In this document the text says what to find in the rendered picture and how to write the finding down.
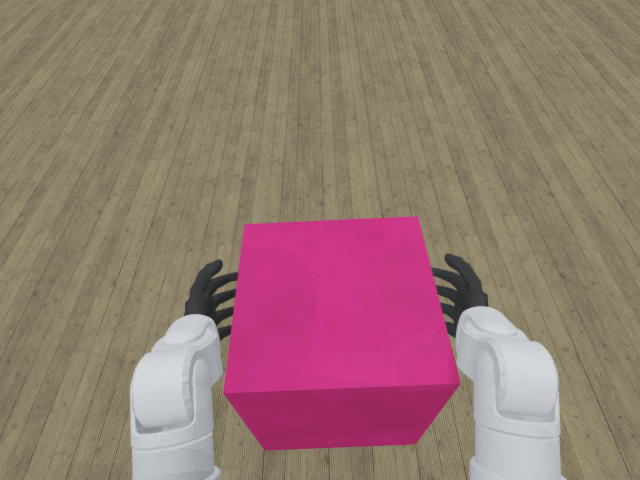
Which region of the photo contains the left robot forearm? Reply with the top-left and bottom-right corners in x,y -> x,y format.
130,314 -> 223,480

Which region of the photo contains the carton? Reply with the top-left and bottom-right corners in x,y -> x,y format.
223,216 -> 461,450

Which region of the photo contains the right robot forearm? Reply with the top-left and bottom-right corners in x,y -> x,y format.
455,306 -> 567,480

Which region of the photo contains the left robot hand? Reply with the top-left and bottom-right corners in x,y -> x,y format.
184,259 -> 238,341

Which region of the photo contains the right robot hand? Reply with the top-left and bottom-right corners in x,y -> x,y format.
431,253 -> 489,338

